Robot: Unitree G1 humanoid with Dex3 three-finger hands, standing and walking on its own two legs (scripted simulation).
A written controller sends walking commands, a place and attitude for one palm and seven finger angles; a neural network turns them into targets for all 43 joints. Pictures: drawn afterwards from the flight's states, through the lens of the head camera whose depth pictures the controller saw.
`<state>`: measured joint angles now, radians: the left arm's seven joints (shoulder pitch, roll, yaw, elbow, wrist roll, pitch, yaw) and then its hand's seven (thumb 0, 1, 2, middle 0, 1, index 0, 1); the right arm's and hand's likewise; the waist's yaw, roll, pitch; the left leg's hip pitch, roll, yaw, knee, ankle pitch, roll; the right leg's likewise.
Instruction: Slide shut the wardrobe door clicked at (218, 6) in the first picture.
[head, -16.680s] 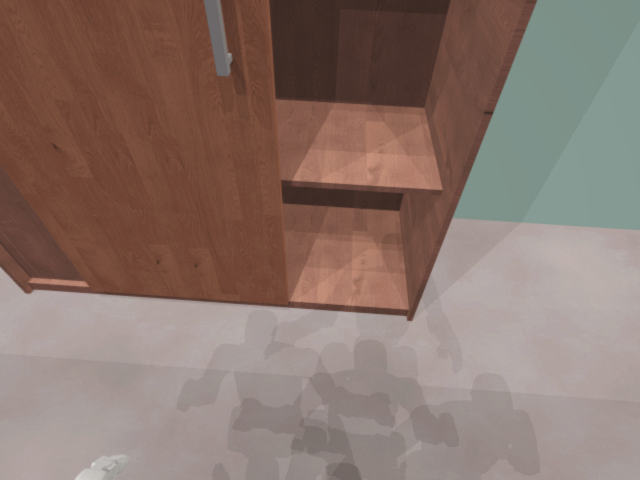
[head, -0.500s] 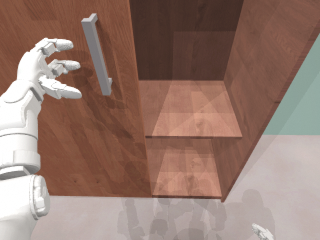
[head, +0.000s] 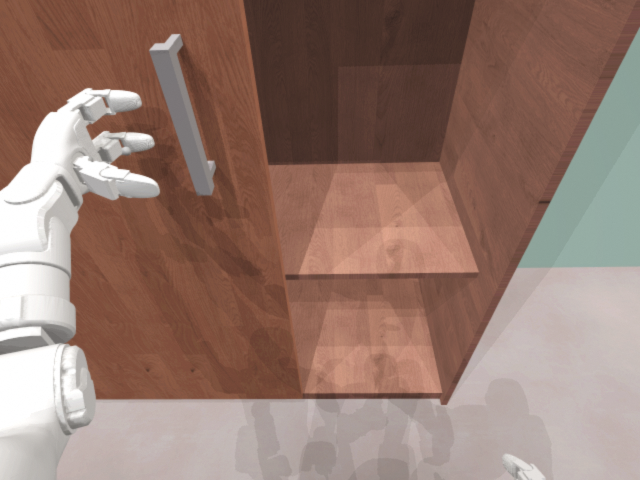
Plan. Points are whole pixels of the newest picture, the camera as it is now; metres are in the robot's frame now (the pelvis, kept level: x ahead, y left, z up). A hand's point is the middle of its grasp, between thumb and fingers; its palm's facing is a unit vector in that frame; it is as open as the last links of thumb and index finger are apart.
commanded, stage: move the hooked fingers beside the handle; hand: left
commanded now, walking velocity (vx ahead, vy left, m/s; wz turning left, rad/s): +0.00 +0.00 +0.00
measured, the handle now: (191, 120) +0.49 +0.18 +0.24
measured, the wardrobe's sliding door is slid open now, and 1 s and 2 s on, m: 0.43 0.43 0.43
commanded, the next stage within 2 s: feel for the door with the fingertips in 1.18 s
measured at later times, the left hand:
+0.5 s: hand (117, 157) +0.41 +0.24 +0.24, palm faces +0.07 -1.00 -0.05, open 14.0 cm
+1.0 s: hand (115, 146) +0.41 +0.24 +0.25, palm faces +0.06 -1.00 -0.03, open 14.0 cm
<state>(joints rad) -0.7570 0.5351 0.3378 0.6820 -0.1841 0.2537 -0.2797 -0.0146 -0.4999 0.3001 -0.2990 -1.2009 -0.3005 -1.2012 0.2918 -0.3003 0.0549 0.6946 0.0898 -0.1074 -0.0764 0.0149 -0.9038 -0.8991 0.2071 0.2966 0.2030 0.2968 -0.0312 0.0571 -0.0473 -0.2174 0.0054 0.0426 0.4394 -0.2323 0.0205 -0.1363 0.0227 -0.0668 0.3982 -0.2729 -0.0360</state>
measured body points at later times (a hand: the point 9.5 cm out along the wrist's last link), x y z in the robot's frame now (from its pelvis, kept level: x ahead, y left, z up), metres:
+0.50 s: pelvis -0.01 +0.00 +0.00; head +0.00 -0.02 +0.45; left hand +0.40 +0.30 +0.24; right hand +0.12 -0.27 -0.11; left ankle +0.00 +0.11 -0.74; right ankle -0.04 -0.09 -0.74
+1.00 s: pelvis +0.00 +0.01 +0.00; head -0.01 -0.01 +0.45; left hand +0.40 +0.29 +0.25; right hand +0.12 -0.26 -0.10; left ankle +0.00 +0.11 -0.74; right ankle -0.04 -0.09 -0.74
